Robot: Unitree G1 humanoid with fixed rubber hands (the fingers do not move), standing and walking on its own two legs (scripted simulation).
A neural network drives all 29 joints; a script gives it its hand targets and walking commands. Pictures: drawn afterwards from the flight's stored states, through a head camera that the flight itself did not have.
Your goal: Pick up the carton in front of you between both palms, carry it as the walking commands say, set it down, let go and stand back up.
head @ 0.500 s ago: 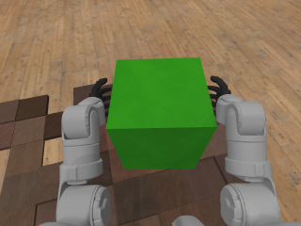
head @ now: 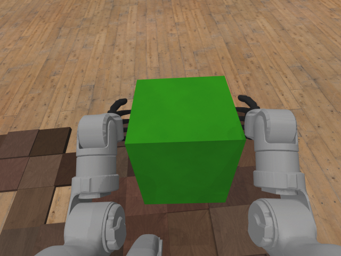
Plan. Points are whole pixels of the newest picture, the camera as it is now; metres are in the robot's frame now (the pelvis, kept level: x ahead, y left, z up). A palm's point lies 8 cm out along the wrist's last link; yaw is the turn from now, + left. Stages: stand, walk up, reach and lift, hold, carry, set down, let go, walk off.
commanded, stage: carry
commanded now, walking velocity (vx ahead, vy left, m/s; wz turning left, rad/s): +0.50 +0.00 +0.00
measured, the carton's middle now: (182, 143) +0.37 +0.02 +0.04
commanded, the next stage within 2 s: none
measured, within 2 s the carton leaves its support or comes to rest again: neither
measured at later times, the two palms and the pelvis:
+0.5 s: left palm (148, 52) +0.66 +0.13 +0.11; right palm (247, 59) +0.62 -0.17 +0.11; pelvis +0.32 +0.02 +0.03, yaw -4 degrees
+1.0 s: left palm out of the picture +0.95 +0.10 +0.16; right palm out of the picture +0.96 -0.20 +0.16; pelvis +0.60 -0.05 +0.04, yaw -1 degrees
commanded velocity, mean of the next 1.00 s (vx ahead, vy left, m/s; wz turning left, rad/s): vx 0.50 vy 0.00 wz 0.00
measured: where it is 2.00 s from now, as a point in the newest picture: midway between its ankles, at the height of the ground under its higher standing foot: (189, 108)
